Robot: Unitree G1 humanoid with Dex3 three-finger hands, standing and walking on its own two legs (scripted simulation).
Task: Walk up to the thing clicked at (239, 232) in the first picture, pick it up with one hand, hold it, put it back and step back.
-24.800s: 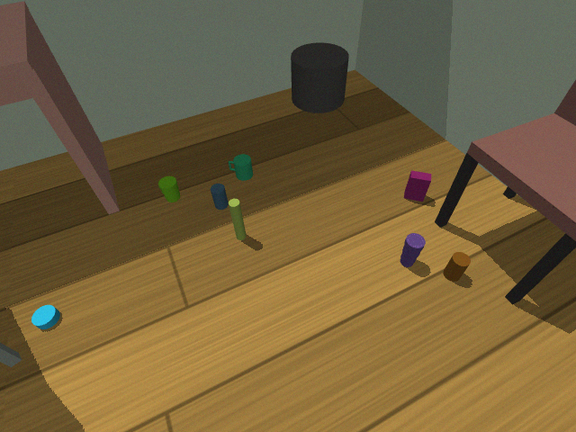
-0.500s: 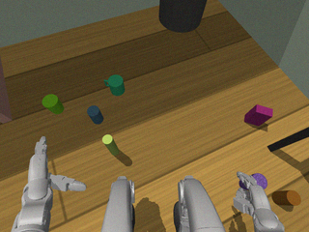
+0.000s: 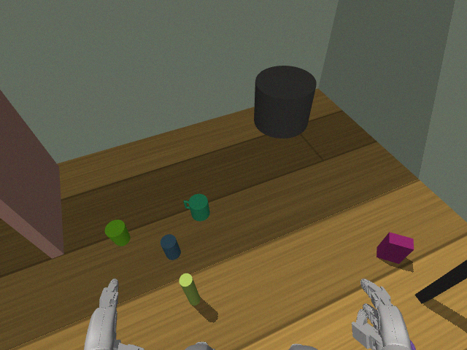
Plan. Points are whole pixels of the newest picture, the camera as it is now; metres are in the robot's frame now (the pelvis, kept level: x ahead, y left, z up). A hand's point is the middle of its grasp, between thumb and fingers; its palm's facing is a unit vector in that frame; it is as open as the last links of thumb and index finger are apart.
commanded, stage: home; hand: left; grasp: from the side
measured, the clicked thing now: (190, 290) +0.41 +0.20 -0.60
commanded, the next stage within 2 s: stand in 1.64 s
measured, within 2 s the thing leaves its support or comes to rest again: neither
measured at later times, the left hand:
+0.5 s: hand (143, 338) +0.16 +0.18 -0.05, palm faces +0.12 -0.95 -0.29, open 17.5 cm
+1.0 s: hand (143, 339) +0.16 +0.17 -0.05, palm faces +0.12 -0.95 -0.28, open 17.4 cm
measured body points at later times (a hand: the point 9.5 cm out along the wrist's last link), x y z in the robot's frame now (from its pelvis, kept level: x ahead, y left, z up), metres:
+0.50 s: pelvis -0.01 -0.01 +0.01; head +0.02 -0.01 +0.46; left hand +0.15 +0.22 -0.03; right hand +0.15 -0.25 -0.07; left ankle +0.01 +0.13 -0.68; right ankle +0.00 -0.13 -0.68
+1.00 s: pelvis -0.01 -0.01 +0.01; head +0.02 -0.01 +0.46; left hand +0.15 +0.22 -0.03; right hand +0.16 -0.25 -0.06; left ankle +0.01 +0.13 -0.68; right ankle +0.00 -0.13 -0.68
